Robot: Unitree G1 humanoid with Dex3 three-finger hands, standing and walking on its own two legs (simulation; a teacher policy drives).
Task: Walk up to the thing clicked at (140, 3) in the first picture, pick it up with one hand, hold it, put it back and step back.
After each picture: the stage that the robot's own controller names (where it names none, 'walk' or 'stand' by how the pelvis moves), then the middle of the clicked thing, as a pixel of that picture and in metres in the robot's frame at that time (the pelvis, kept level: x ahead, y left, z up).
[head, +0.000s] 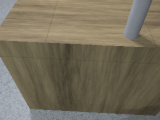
stand; (138, 12) +0.65 -0.21 +0.13
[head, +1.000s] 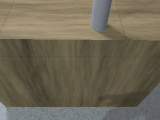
walk; out of the picture +0.60 -0.03 +0.16
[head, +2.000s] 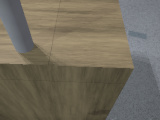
stand; (14, 19) +0.46 +0.26 +0.16
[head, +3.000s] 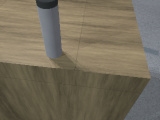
stand; (50, 29) +0.51 +0.17 +0.13
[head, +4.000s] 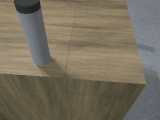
stand; (35, 35) +0.46 +0.19 +0.14
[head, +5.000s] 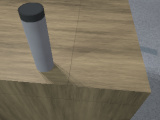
stand; (39, 42) +0.43 +0.18 +0.12
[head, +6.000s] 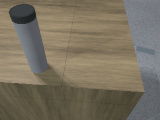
stand; (32, 43) +0.43 +0.20 +0.12
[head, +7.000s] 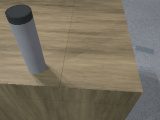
stand; (29, 44) +0.43 +0.21 +0.12
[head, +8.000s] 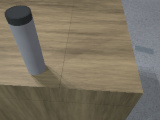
stand; (29, 45) +0.42 +0.21 +0.12
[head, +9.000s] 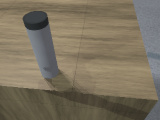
rise first; (43, 49) +0.41 +0.18 +0.13
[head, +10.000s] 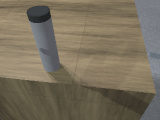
go down; (46, 42) +0.45 +0.18 +0.13
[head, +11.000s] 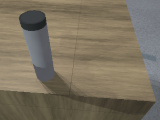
go down; (40, 50) +0.41 +0.17 +0.13
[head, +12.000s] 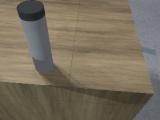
close in; (38, 42) +0.43 +0.17 +0.14
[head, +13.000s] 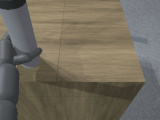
close; (22, 34) +0.44 +0.19 +0.16
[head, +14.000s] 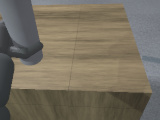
lift; (21, 23) +0.34 +0.17 +0.30
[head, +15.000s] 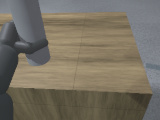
lift; (28, 20) +0.34 +0.16 +0.32
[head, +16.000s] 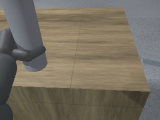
hold; (25, 28) +0.34 +0.17 +0.29
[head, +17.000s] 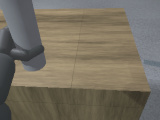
hold; (23, 27) +0.34 +0.18 +0.30
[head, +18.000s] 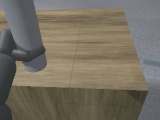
crouch; (25, 28) +0.34 +0.17 +0.30
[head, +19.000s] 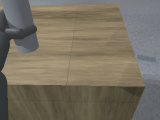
crouch; (17, 9) +0.41 +0.20 +0.31
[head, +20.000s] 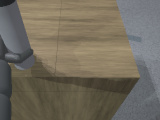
lower; (14, 34) +0.44 +0.21 +0.15
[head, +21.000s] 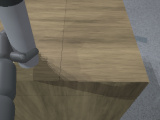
lower; (19, 33) +0.43 +0.20 +0.16
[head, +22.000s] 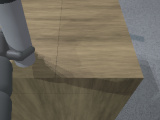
lower; (16, 31) +0.44 +0.20 +0.17
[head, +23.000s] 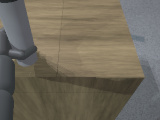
lower; (18, 30) +0.44 +0.20 +0.16
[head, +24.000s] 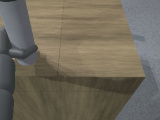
loosen; (19, 29) +0.44 +0.20 +0.16
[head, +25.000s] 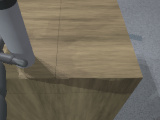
withdraw; (14, 34) +0.43 +0.20 +0.16
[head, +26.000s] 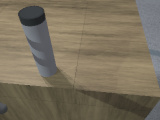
sink last; (41, 46) +0.41 +0.19 +0.14
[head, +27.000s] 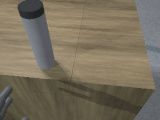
stand; (39, 39) +0.44 +0.19 +0.13
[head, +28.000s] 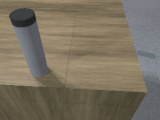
stand; (32, 47) +0.42 +0.20 +0.13
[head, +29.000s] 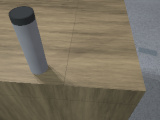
stand; (31, 45) +0.43 +0.21 +0.12
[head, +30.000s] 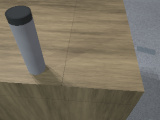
stand; (29, 45) +0.43 +0.21 +0.12
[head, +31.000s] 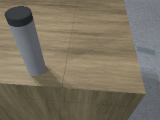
stand; (29, 46) +0.42 +0.21 +0.12
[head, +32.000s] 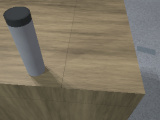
stand; (28, 46) +0.42 +0.21 +0.12
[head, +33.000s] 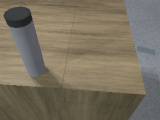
walk; (28, 46) +0.41 +0.21 +0.12
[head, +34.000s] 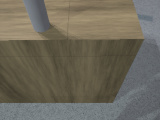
walk; out of the picture +0.58 +0.21 +0.14
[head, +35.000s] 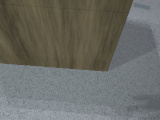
walk; out of the picture +0.91 +0.17 +0.15
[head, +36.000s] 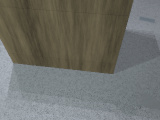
stand; out of the picture +1.07 +0.16 +0.14
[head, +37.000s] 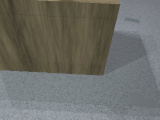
stand; out of the picture +1.04 +0.19 +0.12
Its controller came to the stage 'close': yes
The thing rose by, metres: 0.21
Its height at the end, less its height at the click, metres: +0.00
